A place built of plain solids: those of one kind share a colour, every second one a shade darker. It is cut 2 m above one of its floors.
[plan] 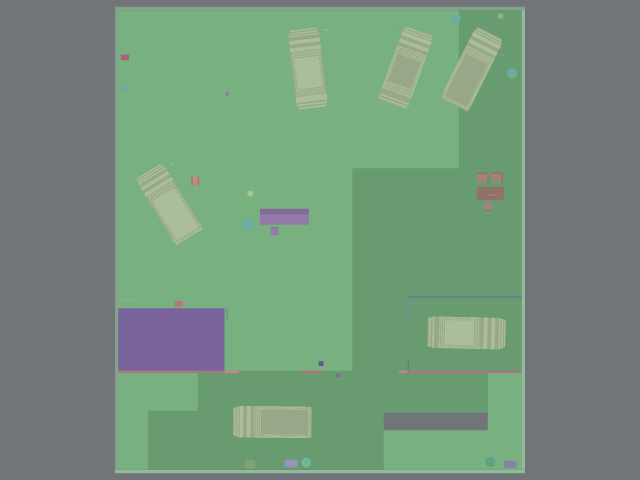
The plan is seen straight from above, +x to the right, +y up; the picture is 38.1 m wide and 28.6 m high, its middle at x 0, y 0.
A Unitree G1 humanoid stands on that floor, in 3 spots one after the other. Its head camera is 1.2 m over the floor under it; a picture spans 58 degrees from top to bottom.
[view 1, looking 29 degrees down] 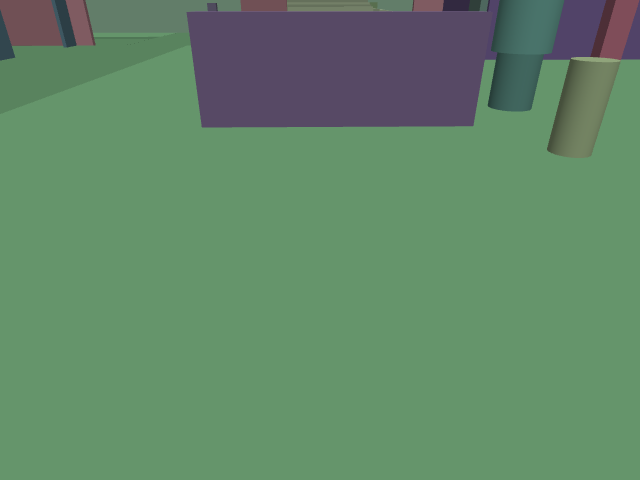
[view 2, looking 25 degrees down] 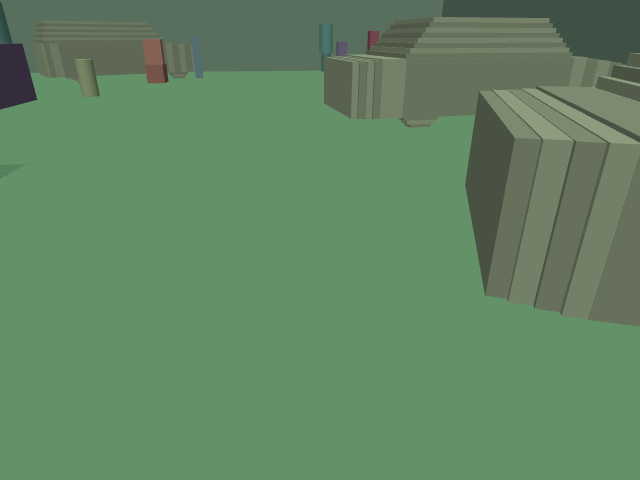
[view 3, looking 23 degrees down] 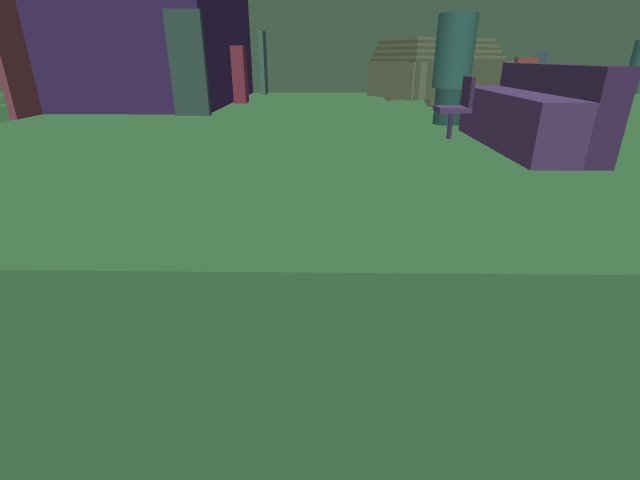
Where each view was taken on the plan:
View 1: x -1.84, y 6.53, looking -91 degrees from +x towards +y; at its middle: floor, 2.48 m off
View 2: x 6.67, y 6.87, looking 174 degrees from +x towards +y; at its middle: floor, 2.84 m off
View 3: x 4.24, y -1.39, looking -179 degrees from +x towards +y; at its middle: floor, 3.07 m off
